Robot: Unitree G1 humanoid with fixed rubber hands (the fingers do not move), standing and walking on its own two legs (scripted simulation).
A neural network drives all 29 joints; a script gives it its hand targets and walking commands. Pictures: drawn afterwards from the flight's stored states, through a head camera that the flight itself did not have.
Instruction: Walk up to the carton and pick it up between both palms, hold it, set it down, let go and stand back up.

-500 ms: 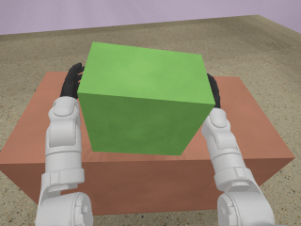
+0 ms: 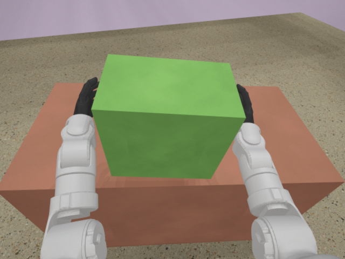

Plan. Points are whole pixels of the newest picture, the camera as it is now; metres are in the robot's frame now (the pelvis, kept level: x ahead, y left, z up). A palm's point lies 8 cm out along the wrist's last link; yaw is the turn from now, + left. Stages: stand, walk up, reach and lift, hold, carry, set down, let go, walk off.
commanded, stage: set down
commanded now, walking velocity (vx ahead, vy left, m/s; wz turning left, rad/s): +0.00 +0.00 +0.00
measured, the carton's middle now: (165, 124) +0.39 +0.00 +0.11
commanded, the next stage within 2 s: none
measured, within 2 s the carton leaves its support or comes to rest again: rests again in 1.92 s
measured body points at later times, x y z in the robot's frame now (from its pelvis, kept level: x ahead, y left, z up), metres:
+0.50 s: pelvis +0.00 +0.00 +0.00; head +0.01 +0.01 +0.45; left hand +0.42 +0.16 +0.12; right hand +0.39 -0.20 +0.12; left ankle +0.00 +0.13 -0.75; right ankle -0.01 -0.12 -0.75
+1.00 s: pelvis +0.01 +0.00 +0.00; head +0.03 +0.01 +0.45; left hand +0.44 +0.15 +0.09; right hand +0.40 -0.21 +0.09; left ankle -0.01 +0.13 -0.75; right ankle -0.01 -0.12 -0.75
